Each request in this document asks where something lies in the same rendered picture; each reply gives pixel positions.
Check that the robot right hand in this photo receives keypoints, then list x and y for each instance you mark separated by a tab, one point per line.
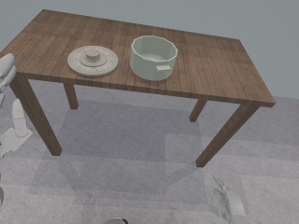
230	202

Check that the knob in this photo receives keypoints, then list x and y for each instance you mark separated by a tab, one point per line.
92	54

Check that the robot left hand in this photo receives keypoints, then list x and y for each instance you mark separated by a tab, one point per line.
13	137

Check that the lid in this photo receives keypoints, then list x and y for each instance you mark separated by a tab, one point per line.
79	63

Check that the table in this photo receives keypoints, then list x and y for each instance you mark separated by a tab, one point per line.
207	68

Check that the right robot forearm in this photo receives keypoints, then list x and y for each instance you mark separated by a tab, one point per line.
239	219

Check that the pot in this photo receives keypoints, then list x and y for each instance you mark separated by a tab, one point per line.
152	57

